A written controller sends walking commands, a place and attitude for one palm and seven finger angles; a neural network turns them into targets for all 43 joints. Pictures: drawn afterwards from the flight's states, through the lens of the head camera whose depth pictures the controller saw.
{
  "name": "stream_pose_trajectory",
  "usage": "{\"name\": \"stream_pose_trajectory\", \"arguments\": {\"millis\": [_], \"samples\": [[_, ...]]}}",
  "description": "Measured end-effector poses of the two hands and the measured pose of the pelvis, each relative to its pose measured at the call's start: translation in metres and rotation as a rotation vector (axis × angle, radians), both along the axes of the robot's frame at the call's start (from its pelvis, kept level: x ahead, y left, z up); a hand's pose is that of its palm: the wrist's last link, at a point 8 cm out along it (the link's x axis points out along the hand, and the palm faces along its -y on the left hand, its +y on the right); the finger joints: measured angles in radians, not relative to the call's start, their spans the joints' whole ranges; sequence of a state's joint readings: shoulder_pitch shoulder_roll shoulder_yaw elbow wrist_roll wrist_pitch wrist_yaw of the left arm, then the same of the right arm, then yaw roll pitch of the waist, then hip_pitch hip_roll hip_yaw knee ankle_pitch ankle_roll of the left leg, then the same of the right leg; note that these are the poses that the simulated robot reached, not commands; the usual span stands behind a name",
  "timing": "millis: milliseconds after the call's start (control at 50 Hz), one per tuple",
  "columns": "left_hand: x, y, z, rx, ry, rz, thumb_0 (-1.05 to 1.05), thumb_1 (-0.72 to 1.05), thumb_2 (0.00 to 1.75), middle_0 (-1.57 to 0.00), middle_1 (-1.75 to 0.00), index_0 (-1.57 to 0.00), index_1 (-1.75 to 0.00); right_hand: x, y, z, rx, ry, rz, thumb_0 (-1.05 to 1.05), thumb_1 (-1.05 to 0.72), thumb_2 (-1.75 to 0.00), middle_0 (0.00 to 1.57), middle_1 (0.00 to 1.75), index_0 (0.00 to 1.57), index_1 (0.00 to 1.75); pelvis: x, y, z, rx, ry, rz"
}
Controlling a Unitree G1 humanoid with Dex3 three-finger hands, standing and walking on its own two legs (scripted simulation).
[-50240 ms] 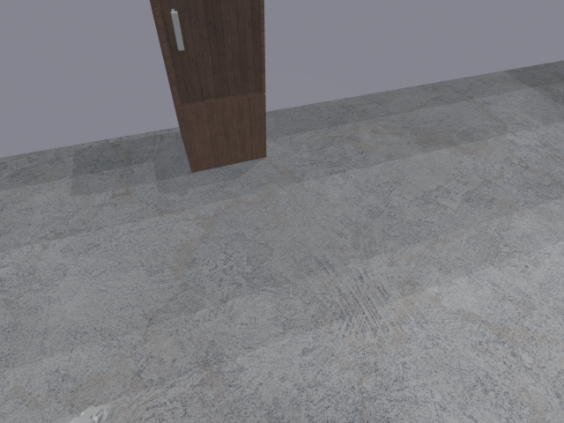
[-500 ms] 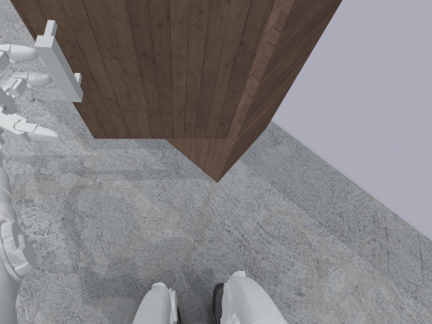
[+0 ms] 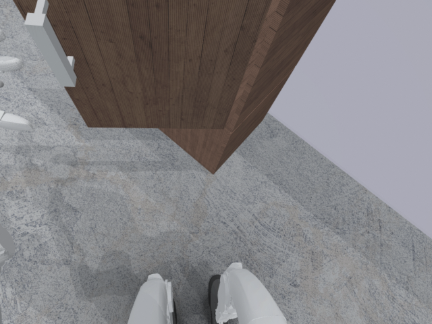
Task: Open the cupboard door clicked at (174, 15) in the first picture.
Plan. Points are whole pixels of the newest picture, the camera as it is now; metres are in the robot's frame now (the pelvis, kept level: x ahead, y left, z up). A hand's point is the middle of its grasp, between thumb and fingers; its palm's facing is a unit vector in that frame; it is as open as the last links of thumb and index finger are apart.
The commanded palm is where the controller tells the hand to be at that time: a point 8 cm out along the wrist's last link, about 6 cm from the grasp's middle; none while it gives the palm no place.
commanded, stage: move the hooked fingers beside the handle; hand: left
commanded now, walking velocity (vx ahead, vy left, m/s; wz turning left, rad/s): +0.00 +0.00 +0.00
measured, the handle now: (56, 45) +0.57 +0.24 +0.06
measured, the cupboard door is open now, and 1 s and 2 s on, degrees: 44 44 44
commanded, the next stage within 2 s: slide the fingers in behind the handle in 0.70 s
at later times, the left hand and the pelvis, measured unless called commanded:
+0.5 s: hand (9, 79) +0.49 +0.29 +0.07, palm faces +0.02 -1.00 -0.05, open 14.0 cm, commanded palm +0.48 +0.32 +0.06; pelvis +0.01 +0.00 +0.01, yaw +0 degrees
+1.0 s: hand (19, 81) +0.49 +0.28 +0.07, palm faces -0.02 -1.00 -0.03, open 14.0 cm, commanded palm +0.48 +0.31 +0.06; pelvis +0.01 +0.00 +0.01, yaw +0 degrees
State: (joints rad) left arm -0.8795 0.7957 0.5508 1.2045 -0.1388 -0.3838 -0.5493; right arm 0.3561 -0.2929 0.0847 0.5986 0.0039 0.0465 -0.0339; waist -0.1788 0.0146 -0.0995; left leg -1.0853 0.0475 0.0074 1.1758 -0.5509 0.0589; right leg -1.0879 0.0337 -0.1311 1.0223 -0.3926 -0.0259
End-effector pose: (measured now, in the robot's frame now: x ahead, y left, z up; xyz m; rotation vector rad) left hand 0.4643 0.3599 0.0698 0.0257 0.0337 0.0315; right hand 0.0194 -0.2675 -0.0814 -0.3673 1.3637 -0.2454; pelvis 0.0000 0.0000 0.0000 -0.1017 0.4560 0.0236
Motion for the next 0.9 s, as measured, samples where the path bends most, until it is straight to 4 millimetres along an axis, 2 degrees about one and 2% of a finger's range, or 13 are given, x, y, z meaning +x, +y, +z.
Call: {"name": "stream_pose_trajectory", "arguments": {"millis": [160,280,520,720,900], "samples": [[0.005,-0.011,-0.001,-0.008,0.012,-0.058,-0.01,-0.5,0.3,-0.29,-1.2,-0.3,-1.2,-0.007,0.004,0.0,0.006,0.033,-0.006,0.0,-0.9,-0.9,0.2,0.3,0.2,0.3,0.0,0.002,0.001,-0.003,0.008,0.008],[0.009,-0.02,-0.003,-0.017,0.013,-0.039,-0.01,-0.5,0.3,-0.3,-1.2,-0.3,-1.2,-0.007,0.006,0.002,0.015,0.012,-0.019,0.0,-0.9,-0.9,0.2,0.3,0.2,0.3,0.002,0.002,0.003,0.0,0.003,0.002],[0.007,-0.012,0.004,0.017,0.02,-0.016,-0.01,-0.5,0.3,-0.3,-1.2,-0.3,-1.19,-0.005,0.006,0.0,0.034,0.02,-0.027,0.0,-0.9,-0.9,0.2,0.3,0.2,0.3,0.006,0.0,0.005,0.006,-0.003,-0.006],[0.008,-0.012,-0.004,-0.009,0.027,-0.016,-0.01,-0.5,0.3,-0.3,-1.2,-0.3,-1.2,0.005,-0.003,0.002,0.003,0.008,-0.004,0.0,-0.9,-0.9,0.2,0.3,0.2,0.3,0.007,-0.003,0.003,0.003,0.004,0.002],[0.012,-0.016,-0.002,-0.007,0.01,-0.032,-0.01,-0.5,0.3,-0.3,-1.2,-0.3,-1.2,0.008,-0.003,0.002,0.005,0.008,-0.01,0.0,-0.9,-0.9,0.2,0.3,0.2,0.3,0.008,-0.003,0.003,0.002,0.008,0.0]]}}
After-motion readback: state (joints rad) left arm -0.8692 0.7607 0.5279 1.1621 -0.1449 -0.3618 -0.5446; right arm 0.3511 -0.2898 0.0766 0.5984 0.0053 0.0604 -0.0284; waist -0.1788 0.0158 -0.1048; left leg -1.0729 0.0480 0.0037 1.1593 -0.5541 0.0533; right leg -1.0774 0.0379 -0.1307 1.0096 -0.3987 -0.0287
